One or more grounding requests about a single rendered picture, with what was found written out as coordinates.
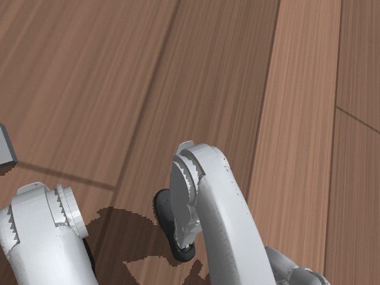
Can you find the right robot hand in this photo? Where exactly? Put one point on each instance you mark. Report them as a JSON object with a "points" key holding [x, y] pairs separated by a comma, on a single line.
{"points": [[281, 265]]}

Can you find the small box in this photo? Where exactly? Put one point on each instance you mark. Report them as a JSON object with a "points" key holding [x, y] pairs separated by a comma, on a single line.
{"points": [[7, 153]]}

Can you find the right robot arm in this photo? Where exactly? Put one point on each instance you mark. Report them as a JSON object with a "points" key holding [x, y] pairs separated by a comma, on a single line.
{"points": [[304, 276]]}

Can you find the left robot foot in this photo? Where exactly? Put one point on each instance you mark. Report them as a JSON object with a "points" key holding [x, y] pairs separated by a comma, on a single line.
{"points": [[89, 255]]}

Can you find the right robot foot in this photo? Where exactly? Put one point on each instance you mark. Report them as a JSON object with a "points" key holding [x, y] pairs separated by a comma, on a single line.
{"points": [[167, 223]]}

